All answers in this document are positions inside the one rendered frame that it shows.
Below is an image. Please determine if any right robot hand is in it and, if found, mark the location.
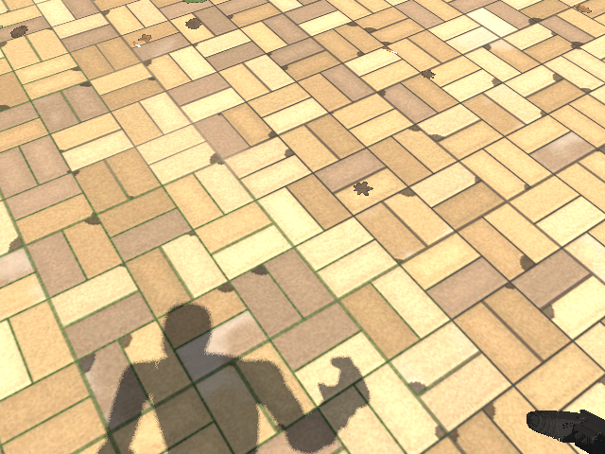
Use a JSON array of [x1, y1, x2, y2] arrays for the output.
[[527, 410, 605, 454]]

